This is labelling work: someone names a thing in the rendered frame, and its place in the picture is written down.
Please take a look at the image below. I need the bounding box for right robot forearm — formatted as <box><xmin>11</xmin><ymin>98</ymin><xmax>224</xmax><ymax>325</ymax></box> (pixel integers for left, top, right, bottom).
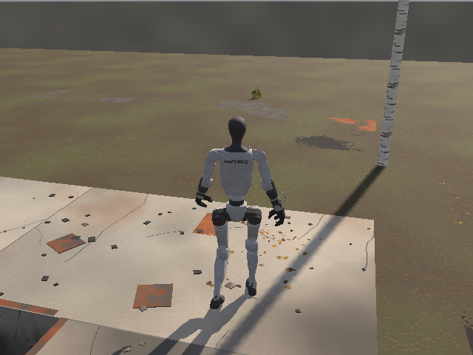
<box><xmin>266</xmin><ymin>180</ymin><xmax>283</xmax><ymax>212</ymax></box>

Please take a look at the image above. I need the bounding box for robot left upper arm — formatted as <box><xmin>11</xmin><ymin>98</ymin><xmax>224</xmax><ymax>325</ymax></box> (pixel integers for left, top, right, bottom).
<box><xmin>201</xmin><ymin>149</ymin><xmax>222</xmax><ymax>188</ymax></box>

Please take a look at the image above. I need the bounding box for humanoid robot head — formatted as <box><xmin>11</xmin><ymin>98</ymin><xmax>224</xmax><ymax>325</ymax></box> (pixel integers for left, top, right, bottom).
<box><xmin>224</xmin><ymin>117</ymin><xmax>250</xmax><ymax>152</ymax></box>

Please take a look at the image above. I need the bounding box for robot right upper arm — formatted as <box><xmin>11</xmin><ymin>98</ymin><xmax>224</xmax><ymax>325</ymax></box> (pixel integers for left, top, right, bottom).
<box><xmin>252</xmin><ymin>149</ymin><xmax>273</xmax><ymax>191</ymax></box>

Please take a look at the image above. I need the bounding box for left robot forearm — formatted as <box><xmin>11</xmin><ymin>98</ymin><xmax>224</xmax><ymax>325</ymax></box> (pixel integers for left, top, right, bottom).
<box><xmin>196</xmin><ymin>176</ymin><xmax>208</xmax><ymax>199</ymax></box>

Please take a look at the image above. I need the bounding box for robot left hand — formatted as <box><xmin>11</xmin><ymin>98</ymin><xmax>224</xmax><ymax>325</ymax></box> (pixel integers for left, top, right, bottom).
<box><xmin>195</xmin><ymin>195</ymin><xmax>213</xmax><ymax>207</ymax></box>

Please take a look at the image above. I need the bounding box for robot left thigh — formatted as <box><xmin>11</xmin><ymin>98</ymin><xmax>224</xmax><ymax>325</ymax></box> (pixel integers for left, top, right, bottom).
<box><xmin>212</xmin><ymin>207</ymin><xmax>231</xmax><ymax>260</ymax></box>

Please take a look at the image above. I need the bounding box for robot right hand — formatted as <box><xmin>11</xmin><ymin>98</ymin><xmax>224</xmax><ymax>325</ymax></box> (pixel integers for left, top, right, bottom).
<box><xmin>268</xmin><ymin>207</ymin><xmax>285</xmax><ymax>226</ymax></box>

